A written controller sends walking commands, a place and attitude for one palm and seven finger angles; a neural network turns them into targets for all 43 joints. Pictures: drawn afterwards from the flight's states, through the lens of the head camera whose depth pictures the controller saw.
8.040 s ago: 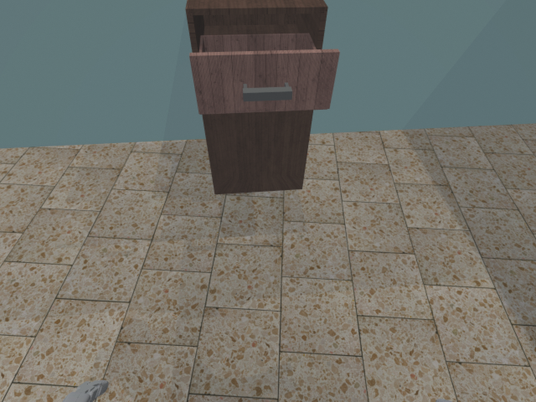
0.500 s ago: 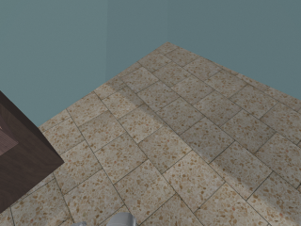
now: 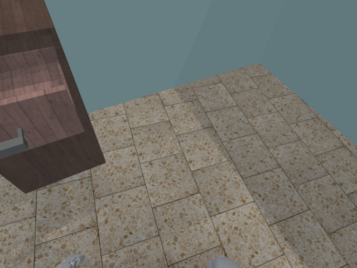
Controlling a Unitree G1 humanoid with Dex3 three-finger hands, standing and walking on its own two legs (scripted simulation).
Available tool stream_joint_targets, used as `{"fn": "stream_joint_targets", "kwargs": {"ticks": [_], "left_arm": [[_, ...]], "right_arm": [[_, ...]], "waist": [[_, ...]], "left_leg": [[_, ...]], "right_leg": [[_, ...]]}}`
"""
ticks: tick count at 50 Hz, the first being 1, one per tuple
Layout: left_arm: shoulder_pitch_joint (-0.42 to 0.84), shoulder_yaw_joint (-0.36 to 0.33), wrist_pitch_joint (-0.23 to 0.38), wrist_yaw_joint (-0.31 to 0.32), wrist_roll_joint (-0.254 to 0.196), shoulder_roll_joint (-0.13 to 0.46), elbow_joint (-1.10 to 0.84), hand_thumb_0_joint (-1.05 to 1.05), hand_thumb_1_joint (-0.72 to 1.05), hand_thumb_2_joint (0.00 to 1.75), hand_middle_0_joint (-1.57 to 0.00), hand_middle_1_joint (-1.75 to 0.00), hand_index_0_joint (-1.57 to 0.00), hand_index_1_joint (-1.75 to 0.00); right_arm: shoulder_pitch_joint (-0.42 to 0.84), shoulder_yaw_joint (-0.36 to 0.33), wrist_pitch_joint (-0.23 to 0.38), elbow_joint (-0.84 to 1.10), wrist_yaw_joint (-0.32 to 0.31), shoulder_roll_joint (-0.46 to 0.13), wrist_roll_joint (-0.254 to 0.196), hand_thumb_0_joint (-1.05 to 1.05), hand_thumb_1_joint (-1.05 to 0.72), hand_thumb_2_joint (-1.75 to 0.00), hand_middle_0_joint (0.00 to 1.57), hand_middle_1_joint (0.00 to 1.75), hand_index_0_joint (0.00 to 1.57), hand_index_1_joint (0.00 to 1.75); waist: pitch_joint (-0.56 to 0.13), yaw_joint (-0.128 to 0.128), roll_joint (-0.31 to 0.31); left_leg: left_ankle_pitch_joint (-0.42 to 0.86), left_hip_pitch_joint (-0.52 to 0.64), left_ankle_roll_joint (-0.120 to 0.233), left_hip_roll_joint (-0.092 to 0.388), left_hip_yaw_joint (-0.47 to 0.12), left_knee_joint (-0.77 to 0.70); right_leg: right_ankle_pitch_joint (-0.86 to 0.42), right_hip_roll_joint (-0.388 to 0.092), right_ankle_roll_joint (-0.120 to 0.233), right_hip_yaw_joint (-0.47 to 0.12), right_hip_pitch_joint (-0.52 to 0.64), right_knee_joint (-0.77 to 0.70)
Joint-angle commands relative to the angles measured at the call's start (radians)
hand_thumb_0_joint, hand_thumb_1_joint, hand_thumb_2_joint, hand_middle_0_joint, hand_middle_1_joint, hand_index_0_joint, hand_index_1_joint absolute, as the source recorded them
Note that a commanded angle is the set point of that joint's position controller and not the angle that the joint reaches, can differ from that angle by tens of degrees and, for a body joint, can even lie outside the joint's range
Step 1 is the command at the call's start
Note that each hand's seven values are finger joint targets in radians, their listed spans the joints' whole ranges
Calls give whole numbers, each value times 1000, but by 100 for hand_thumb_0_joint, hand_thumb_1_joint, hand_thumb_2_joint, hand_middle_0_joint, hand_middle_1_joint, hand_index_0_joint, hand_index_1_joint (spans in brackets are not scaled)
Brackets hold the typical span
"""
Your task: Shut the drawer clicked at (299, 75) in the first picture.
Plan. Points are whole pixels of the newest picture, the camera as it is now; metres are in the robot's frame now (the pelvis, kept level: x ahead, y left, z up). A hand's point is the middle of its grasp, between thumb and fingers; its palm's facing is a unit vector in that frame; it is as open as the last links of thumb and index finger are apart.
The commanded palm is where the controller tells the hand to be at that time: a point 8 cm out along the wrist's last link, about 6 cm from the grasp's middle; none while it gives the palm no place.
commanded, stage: turn to face it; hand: left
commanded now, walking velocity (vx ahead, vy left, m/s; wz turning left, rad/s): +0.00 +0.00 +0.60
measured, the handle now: out of the picture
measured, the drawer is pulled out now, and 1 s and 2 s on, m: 0.28 0.28 0.28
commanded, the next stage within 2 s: take the last steps up to it in 0.74 s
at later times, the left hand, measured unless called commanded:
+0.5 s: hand out of the picture +0.05 +0.15 -0.13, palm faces +0.30 -0.90 -0.31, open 7.4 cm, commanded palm none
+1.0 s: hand out of the picture -0.13 +0.17 -0.18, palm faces +0.56 -0.80 -0.21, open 7.4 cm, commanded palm none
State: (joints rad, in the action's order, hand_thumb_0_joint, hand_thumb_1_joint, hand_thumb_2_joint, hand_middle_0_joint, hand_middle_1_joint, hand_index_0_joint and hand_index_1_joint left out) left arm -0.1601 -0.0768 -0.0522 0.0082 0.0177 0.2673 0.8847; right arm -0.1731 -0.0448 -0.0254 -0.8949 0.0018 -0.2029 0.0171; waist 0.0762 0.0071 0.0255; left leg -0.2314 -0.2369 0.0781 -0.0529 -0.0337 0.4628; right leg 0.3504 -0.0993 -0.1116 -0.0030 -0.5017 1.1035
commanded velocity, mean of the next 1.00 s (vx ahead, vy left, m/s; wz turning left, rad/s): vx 0.05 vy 0.00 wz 0.39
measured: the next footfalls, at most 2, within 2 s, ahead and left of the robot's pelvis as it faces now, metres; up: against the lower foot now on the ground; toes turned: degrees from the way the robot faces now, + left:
right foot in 0.30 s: +0.05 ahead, -0.16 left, +0.00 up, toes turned +12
left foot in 0.80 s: -0.03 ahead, +0.07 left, +0.00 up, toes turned +31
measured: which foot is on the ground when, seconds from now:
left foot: down 0.00-0.30, up 0.32-0.78, down 0.80-1.00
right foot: up 0.00-0.28, down 0.30-0.80, up 0.82-1.00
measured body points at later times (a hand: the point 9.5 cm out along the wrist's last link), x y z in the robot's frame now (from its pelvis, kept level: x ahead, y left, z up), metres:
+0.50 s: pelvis +0.01 -0.07 +0.00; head +0.04 -0.11 +0.45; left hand +0.04 +0.20 -0.11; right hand +0.11 -0.32 -0.17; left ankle -0.06 +0.08 -0.64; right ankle +0.01 -0.17 -0.74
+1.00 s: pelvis -0.02 -0.01 +0.00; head -0.02 +0.03 +0.45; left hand -0.15 +0.21 -0.17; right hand +0.21 -0.14 -0.12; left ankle -0.06 +0.05 -0.74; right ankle +0.03 -0.17 -0.65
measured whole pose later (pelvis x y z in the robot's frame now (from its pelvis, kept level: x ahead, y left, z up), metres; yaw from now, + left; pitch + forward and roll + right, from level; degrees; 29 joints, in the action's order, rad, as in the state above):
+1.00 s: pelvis -0.02 -0.01 +0.00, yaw +29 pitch -2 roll -2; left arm -0.31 -0.06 -0.05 0.01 0.02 0.25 1.02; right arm -0.12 -0.01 0.00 -0.93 -0.01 -0.17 0.02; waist 0.06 0.06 0.03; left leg -0.28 -0.15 0.08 -0.02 0.05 0.47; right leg 0.41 -0.09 -0.06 0.04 -0.42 1.12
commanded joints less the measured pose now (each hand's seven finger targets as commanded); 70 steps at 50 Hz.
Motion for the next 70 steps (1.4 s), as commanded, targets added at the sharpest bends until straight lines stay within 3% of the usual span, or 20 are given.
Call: {"fn": "stream_joint_targets", "kwargs": {"ticks": [1, 8, 13, 14, 15, 16, 17, 21, 35, 38, 39, 40, 41, 42, 43, 47, 52, 63, 67, 70], "left_arm": [[38, -15, 21, 13, -3, 76, -95, 0, 90, 90, -20, -30, -20, -30], [103, -3, 30, 19, -14, 58, -132, 0, 90, 90, -20, -30, -20, -30], [-7, -7, 46, 27, -22, 74, -112, 0, 90, 90, -20, -30, -20, -30], [-53, -15, 56, 31, -20, 106, -102, 0, 90, 90, -20, -30, -20, -30], [-65, -32, 62, 39, -4, 192, -102, 0, 90, 90, -20, -30, -20, -30], [-73, -28, 56, 38, 0, 216, -109, 0, 90, 90, -20, -30, -20, -30], [-33, -18, 53, 38, -3, 182, -120, 0, 90, 90, -20, -30, -20, -30], [27, 5, 66, 27, -8, 83, -116, 0, 90, 90, -20, -30, -20, -30], [-198, -18, 55, 27, 15, 146, -4, 0, 90, 90, -20, -30, -20, -30], [-169, -19, 51, 25, 6, 144, 16, 0, 90, 90, -20, -30, -20, -30], [-171, -14, 49, 22, -6, 121, 10, 0, 90, 90, -20, -30, -20, -30], [-178, 1, 46, 17, -15, 54, -21, 0, 90, 90, -20, -30, -20, -30], [-147, 17, 34, 26, -9, 42, -30, 0, 90, 90, -20, -30, -20, -30], [-144, 12, 25, 29, -5, 60, -16, 0, 90, 90, -20, -30, -20, -30], [-135, 13, 20, 29, -3, 44, 12, 0, 90, 90, -20, -30, -20, -30], [-151, 10, 29, 1, 6, 44, 67, 0, 90, 90, -20, -30, -20, -30], [-131, 16, 40, -9, 14, 27, 79, 0, 90, 90, -20, -30, -20, -30], [69, 19, 59, -25, 6, -11, 16, 0, 90, 90, -20, -30, -20, -30], [80, 17, 69, -28, 2, -35, 12, 0, 90, 90, -20, -30, -20, -30], [-23, 7, 81, -26, 1, -36, 47, 0, 90, 90, -20, -30, -20, -30]], "right_arm": [[-80, -64, 19, 48, -14, -219, 0, 0, -90, -90, 20, 30, 20, 30], [-110, -73, 9, 36, -16, -218, 7, 0, -90, -90, 20, 30, 20, 30], [-64, -77, 2, 48, -12, -203, -4, 0, -90, -90, 20, 30, 20, 30], [-71, -72, 5, 49, -7, -171, -12, 0, -90, -90, 20, 30, 20, 30], [-93, -64, 6, 63, -5, -101, -21, 0, -90, -90, 20, 30, 20, 30], [-86, -75, 1, 77, -9, -144, -4, 0, -90, -90, 20, 30, 20, 30], [-84, -80, -9, 68, -4, -150, 4, 0, -90, -90, 20, 30, 20, 30], [-97, -73, -32, 16, 21, -130, 6, 0, -90, -90, 20, 30, 20, 30], [100, -18, -17, 46, 15, -83, -10, 0, -90, -90, 20, 30, 20, 30], [14, -17, 0, 20, 8, -104, -9, 0, -90, -90, 20, 30, 20, 30], [-47, -29, 13, 5, 6, -158, -2, 0, -90, -90, 20, 30, 20, 30], [-106, -56, 24, 0, 0, -271, 2, 0, -90, -90, 20, 30, 20, 30], [-131, -58, 10, -11, -9, -305, -11, 0, -90, -90, 20, 30, 20, 30], [-96, -46, 7, -7, -15, -267, -4, 0, -90, -90, 20, 30, 20, 30], [-54, -33, 16, -4, -26, -226, -1, 0, -90, -90, 20, 30, 20, 30], [-36, -12, 36, -10, -28, -158, -4, 0, -90, -90, 20, 30, 20, 30], [-134, -13, 61, -51, -27, -125, -7, 0, -90, -90, 20, 30, 20, 30], [-284, -19, 86, -136, -35, -107, 6, 0, -90, -90, 20, 30, 20, 30], [-292, -19, 83, -165, -33, -118, 11, 0, -90, -90, 20, 30, 20, 30], [-285, -14, 79, -186, -33, -113, 10, 0, -90, -90, 20, 30, 20, 30]], "waist": [[-120, -42, -155], [-132, -55, -169], [-176, 1, -148], [-206, 21, -66], [-215, 24, 229], [-195, 23, 218], [-130, 0, 108], [-28, -44, 138], [-93, 52, 202], [-139, -4, 180], [-193, -40, 43], [-243, -66, -268], [-248, -70, -290], [-202, -54, -200], [-170, -40, -256], [-52, -13, -175], [-2, -19, -144], [52, -60, -119], [59, -48, -135], [29, 5, -86]], "left_leg": [[443, 160, 100, 261, -307, -114], [509, 114, 115, 244, -424, -65], [431, -46, 42, 162, -434, 21], [250, -153, -9, 120, -386, 92], [-202, -363, -95, -14, -174, 306], [-387, -368, -123, -41, -86, 518], [-335, -351, -121, -4, -104, 658], [-137, -360, -149, 50, -36, 799], [-219, -161, -125, 51, 105, 313], [-25, 33, -101, 39, 119, 17], [178, 219, -75, 113, 62, -87], [632, 410, 40, 398, -283, -79], [910, 342, 136, 476, -308, -55], [831, 278, 150, 457, -207, -55], [735, 217, 124, 388, -187, -82], [360, 157, 80, 279, -136, -179], [61, 159, 91, 269, -174, -280], [-11, 193, 150, 322, -246, -326], [-1, 117, 134, 315, -204, -294], [40, 21, 89, 269, -137, -175]], "right_leg": [[31, 8, -6, -18, -67, -65], [95, 68, 17, -26, 46, -261], [-109, 94, 42, -15, 366, -635], [-196, 6, 61, -84, 525, -761], [-283, -279, 153, -335, 668, -817], [-385, -419, 261, -409, 525, -807], [-350, -372, 283, -308, 411, -809], [-425, -191, 203, -58, 335, -787], [-726, -239, 240, 55, 457, -672], [-690, -206, 175, 109, 417, -541], [-554, -175, 129, 145, 302, -391], [87, -35, 52, 177, 11, -178], [336, -15, 44, 64, 0, -91], [296, -34, 55, 35, 22, -34], [244, -30, 47, 10, 24, -16], [43, -6, 49, 28, -27, 70], [-44, -11, 46, 28, -89, 19], [-52, -19, 68, 35, -112, -267], [-51, 5, 82, 63, 20, -390], [-115, 54, 96, 103, 255, -541]]}}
